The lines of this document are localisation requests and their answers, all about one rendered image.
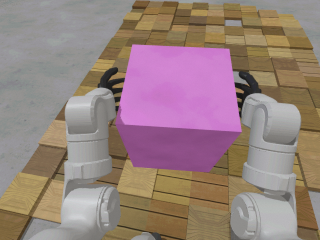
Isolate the carton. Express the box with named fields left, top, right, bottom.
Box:
left=115, top=44, right=242, bottom=173

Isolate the robot right forearm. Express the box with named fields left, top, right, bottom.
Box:
left=241, top=93, right=302, bottom=230

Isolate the robot right hand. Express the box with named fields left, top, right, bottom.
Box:
left=234, top=71, right=262, bottom=118

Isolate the left robot upper arm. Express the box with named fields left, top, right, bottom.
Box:
left=29, top=184, right=121, bottom=240

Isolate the robot left forearm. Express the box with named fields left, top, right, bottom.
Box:
left=60, top=87, right=117, bottom=222

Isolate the robot left hand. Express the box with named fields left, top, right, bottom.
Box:
left=97, top=67, right=125, bottom=111

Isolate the right robot upper arm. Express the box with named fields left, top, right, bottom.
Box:
left=230, top=192, right=303, bottom=240

